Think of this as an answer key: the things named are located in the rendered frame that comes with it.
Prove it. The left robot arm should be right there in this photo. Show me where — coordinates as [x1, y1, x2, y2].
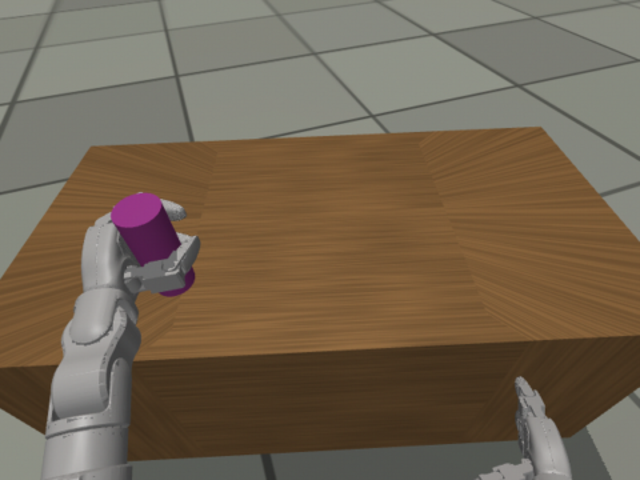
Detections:
[41, 288, 141, 480]

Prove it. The can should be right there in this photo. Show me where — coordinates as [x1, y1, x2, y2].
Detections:
[111, 193, 195, 297]

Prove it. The left robot hand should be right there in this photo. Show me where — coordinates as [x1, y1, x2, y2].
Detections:
[81, 192, 201, 303]

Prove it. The right robot hand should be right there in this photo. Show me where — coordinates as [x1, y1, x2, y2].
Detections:
[474, 377, 572, 480]

